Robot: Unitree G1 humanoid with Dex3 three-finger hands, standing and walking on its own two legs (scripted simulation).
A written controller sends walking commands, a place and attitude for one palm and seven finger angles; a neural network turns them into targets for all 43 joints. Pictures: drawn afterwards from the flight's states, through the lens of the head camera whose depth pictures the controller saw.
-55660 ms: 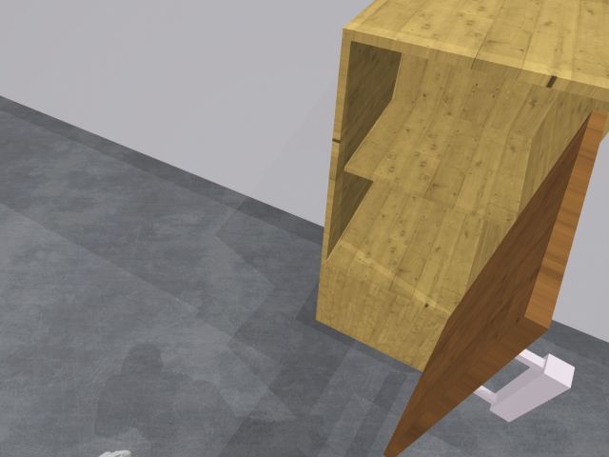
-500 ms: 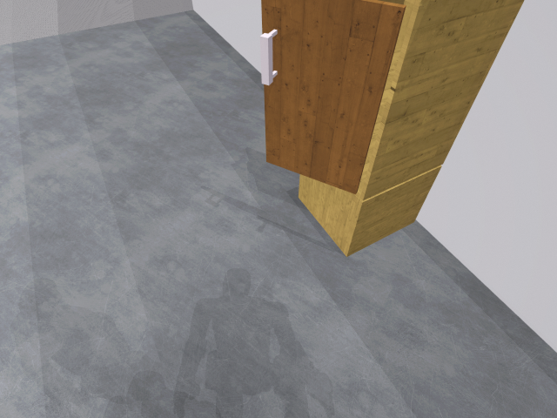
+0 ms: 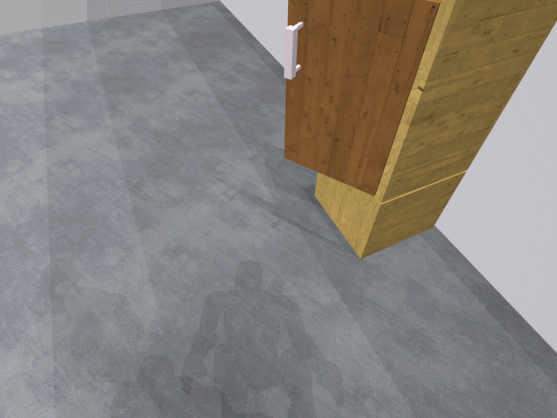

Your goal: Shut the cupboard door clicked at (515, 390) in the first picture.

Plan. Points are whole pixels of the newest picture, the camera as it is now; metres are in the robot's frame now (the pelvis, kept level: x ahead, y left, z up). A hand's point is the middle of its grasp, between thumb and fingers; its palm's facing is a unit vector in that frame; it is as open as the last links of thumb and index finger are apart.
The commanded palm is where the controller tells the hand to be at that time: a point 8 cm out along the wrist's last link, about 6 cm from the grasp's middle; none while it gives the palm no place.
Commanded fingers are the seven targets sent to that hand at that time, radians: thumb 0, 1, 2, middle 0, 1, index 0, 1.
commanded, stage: walk to a spot facing it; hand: left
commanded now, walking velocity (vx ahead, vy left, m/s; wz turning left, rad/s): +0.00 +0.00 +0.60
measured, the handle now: (294, 50) +0.98 +0.00 +0.05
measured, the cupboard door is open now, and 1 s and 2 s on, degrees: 32 32 32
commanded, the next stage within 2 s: turn to face it in 1.38 s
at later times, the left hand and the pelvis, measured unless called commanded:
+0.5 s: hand out of the picture +0.05 +0.23 -0.15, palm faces +0.30 -0.90 -0.32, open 7.4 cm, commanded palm none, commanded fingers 0.00 0.90 0.90 -0.20 -0.30 -0.20 -0.30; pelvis +0.00 -0.02 -0.01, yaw +18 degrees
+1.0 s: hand out of the picture -0.01 +0.24 -0.15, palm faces +0.60 -0.75 -0.28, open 7.4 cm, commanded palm none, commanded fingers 0.00 0.90 0.90 -0.20 -0.30 -0.20 -0.30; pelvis +0.08 +0.02 +0.00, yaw +38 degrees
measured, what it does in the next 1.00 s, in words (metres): steps on the spot, turning left: right foot, then left foot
